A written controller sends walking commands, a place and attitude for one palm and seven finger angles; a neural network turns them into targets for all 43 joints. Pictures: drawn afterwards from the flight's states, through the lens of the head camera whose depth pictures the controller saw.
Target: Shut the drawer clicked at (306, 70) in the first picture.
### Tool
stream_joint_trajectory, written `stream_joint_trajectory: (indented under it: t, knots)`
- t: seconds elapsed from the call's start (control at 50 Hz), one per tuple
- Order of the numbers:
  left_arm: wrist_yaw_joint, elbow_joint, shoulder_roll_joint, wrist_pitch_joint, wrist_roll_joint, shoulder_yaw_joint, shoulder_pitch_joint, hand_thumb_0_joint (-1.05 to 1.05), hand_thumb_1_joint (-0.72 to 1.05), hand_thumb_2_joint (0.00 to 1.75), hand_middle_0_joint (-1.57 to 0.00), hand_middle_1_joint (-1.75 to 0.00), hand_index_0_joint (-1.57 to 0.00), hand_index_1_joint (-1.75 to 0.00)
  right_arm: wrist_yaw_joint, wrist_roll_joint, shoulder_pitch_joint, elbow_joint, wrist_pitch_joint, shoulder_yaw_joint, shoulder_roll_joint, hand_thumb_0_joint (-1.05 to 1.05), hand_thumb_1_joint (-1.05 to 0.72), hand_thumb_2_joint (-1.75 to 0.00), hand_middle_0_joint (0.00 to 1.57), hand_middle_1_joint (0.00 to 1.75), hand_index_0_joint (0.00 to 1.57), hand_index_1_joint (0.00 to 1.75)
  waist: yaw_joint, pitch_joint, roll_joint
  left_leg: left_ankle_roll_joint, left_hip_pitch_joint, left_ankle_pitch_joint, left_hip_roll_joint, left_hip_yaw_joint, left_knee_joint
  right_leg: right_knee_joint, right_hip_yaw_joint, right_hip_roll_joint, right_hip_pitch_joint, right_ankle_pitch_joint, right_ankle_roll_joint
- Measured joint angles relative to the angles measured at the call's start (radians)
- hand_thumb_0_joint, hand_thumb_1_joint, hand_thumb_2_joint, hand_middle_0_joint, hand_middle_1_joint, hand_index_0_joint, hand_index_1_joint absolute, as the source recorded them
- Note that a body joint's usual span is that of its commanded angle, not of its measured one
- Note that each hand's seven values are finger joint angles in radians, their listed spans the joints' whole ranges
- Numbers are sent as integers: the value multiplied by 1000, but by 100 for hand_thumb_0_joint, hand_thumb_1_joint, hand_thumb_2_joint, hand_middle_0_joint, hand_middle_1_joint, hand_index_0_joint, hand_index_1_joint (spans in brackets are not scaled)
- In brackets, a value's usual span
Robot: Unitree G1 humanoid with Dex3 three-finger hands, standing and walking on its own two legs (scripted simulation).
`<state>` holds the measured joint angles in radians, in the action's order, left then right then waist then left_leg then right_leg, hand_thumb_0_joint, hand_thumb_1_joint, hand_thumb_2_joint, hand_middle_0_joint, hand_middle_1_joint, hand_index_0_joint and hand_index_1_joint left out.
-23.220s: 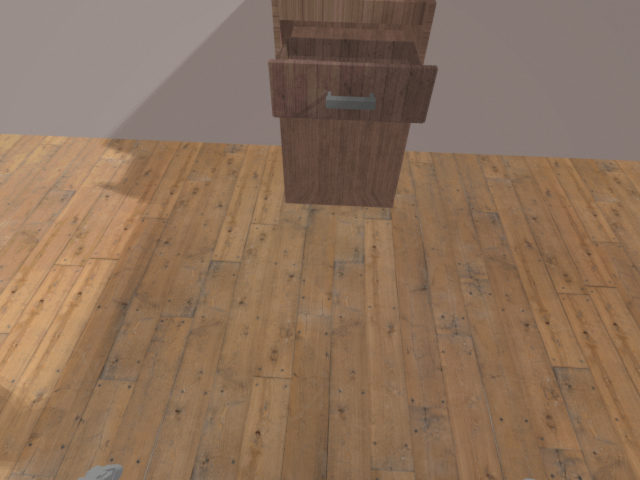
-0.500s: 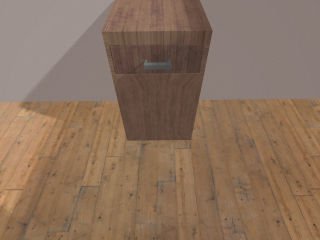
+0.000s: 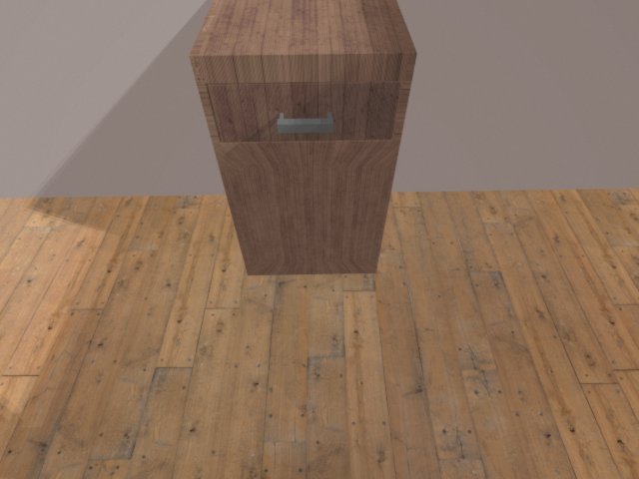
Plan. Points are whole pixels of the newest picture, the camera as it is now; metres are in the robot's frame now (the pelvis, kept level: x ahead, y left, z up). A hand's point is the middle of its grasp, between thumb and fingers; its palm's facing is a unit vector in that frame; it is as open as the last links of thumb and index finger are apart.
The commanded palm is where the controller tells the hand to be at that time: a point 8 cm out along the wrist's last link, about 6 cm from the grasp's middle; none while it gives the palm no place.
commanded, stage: look to check the result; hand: left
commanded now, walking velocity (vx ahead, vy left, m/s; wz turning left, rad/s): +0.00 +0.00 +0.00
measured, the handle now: (305, 120) +0.89 +0.08 -0.07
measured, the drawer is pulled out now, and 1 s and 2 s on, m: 0.00 0.00 0.00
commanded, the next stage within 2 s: stand and wait in 0.30 s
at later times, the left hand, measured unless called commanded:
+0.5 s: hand out of the picture +0.05 +0.19 -0.17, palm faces +0.01 -0.96 -0.27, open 7.4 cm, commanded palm none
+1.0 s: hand out of the picture +0.07 +0.21 -0.16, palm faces -0.01 -0.95 -0.30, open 7.4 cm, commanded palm none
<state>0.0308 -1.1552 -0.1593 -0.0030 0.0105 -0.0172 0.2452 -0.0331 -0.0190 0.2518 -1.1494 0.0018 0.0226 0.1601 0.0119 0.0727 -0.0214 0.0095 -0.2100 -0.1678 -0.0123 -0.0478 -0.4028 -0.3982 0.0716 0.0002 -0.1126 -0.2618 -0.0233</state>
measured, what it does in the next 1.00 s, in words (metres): stands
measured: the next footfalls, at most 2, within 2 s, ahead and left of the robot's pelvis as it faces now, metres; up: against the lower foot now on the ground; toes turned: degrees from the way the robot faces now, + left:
none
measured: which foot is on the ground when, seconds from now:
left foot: down 0.00-1.00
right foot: down 0.00-1.00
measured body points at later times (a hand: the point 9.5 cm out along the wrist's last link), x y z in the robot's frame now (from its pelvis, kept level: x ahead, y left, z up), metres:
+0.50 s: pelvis +0.01 -0.01 +0.00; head +0.03 -0.02 +0.45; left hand +0.05 +0.24 -0.15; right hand +0.05 -0.27 -0.15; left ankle +0.03 +0.11 -0.74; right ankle -0.03 -0.10 -0.74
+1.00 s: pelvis +0.01 -0.02 +0.00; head +0.03 -0.03 +0.45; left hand +0.07 +0.26 -0.14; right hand +0.06 -0.29 -0.15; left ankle +0.03 +0.11 -0.74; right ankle -0.03 -0.10 -0.74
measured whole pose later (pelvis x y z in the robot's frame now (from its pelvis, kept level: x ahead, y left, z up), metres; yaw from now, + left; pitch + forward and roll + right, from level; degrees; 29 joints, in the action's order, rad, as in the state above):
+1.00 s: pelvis +0.01 -0.02 +0.00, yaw +0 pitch -2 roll +0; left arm 0.01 -1.14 -0.27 -0.01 0.01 -0.02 0.14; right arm -0.02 -0.02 0.15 -1.14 0.00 0.02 0.27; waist 0.01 0.07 -0.02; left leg -0.02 -0.15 -0.15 -0.03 -0.04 -0.33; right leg -0.30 0.07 0.03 -0.05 -0.23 -0.04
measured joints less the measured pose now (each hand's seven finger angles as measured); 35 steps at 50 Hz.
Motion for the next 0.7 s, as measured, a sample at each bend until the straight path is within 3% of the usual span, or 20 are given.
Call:
stream_joint_trajectory:
  t: [0.7]
  knots:
    - [-12, 18, -88, -12, 0, -7, -92, 1, 91, 90, -20, -30, -20, -30, 8, -1, -96, 12, 3, -2, 98, 1, -90, -90, 20, 30, 20, 30, -2, -11, 0, -26, 49, 10, -22, 7, 54, 78, 4, 26, 59, 22, -21]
